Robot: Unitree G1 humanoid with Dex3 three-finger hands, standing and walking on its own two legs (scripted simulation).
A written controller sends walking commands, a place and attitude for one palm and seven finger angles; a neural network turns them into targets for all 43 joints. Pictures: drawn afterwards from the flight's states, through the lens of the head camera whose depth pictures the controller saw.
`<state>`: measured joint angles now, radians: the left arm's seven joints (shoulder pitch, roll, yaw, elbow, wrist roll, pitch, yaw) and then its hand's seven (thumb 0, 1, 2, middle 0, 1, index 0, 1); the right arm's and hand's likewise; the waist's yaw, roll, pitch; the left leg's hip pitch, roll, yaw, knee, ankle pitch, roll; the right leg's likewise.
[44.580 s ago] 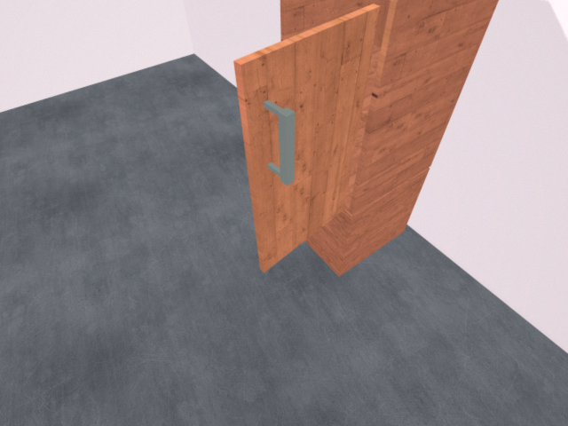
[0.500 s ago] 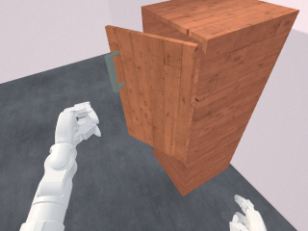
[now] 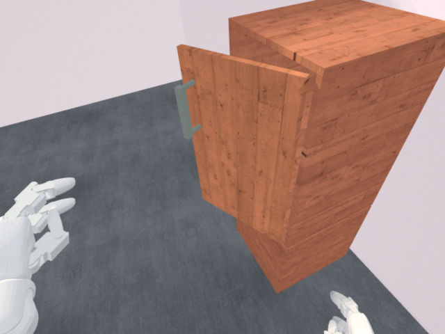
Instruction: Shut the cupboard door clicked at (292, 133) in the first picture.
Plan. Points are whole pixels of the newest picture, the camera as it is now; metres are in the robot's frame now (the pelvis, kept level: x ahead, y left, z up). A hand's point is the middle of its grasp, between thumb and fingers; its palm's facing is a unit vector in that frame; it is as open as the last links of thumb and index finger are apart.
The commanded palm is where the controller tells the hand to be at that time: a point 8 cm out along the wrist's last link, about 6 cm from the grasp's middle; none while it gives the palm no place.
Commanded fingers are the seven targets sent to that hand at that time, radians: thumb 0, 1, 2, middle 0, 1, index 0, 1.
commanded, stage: draw the hand back to the body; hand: left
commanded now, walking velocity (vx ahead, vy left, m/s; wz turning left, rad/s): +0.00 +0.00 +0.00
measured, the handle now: (189, 110) +0.64 +0.17 +0.09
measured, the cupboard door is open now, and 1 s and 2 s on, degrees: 27 27 27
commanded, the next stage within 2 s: step back with the hand held close in 0.44 s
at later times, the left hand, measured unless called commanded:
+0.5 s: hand (53, 243) +0.19 +0.26 +0.15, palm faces +0.46 -0.79 -0.40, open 7.4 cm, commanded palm +0.14 +0.29 +0.17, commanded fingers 0.00 0.90 0.90 -0.20 -0.30 -0.20 -0.30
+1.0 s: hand (23, 254) +0.17 +0.29 +0.15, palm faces +0.37 -0.78 -0.51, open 7.4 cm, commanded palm +0.11 +0.33 +0.17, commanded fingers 0.00 0.90 0.90 -0.20 -0.30 -0.20 -0.30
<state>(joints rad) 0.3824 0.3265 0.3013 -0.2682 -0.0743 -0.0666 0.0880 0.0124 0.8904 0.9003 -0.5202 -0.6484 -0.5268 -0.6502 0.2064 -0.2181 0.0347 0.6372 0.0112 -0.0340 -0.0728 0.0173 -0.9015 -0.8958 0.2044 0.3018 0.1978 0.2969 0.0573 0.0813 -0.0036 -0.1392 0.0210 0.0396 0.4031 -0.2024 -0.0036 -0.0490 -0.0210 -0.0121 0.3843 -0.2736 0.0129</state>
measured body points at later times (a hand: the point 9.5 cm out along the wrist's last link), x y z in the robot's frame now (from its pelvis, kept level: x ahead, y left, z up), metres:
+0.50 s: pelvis +0.00 -0.01 +0.00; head -0.02 -0.03 +0.45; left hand +0.16 +0.30 +0.18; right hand +0.20 -0.22 -0.08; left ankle +0.01 +0.12 -0.74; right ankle -0.04 -0.13 -0.74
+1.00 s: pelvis -0.04 +0.03 -0.01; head -0.03 +0.02 +0.44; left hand +0.14 +0.33 +0.18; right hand +0.14 -0.22 -0.09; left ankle +0.01 +0.12 -0.74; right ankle -0.04 -0.13 -0.74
